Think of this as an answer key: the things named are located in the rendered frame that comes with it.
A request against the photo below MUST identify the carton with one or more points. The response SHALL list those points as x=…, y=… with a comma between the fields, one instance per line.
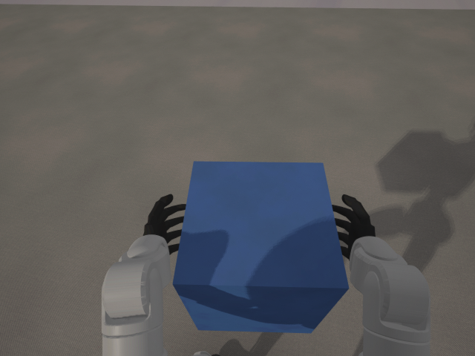
x=259, y=248

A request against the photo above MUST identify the robot left forearm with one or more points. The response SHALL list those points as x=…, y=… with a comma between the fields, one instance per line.
x=132, y=300

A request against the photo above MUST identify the robot right hand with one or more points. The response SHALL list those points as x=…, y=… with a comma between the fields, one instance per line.
x=359, y=225

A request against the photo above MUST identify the robot right forearm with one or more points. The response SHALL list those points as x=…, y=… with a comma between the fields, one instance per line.
x=396, y=300

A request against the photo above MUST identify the robot left hand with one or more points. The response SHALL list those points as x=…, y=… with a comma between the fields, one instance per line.
x=158, y=226

